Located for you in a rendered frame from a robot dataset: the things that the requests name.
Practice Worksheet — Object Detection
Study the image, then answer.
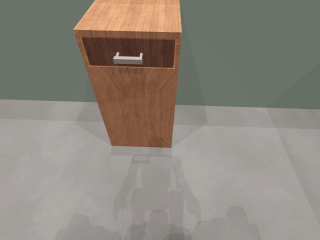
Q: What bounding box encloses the handle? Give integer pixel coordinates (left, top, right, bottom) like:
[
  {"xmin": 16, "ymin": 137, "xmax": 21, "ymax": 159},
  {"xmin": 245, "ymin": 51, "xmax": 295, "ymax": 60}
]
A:
[{"xmin": 113, "ymin": 52, "xmax": 143, "ymax": 65}]

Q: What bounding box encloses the cabinet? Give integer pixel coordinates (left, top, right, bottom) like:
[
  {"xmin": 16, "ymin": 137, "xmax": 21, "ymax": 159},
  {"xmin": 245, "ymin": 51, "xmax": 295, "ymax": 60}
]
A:
[{"xmin": 73, "ymin": 0, "xmax": 182, "ymax": 148}]

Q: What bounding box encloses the drawer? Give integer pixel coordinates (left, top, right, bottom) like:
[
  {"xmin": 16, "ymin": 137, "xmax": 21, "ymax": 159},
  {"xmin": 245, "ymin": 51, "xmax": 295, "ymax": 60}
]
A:
[{"xmin": 81, "ymin": 36, "xmax": 176, "ymax": 68}]

